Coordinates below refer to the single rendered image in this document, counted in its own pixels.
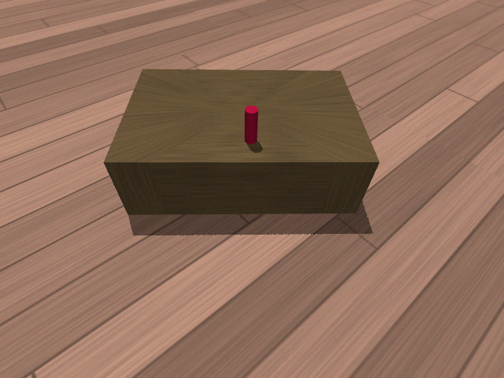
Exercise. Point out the can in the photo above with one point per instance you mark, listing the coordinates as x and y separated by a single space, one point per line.
251 124

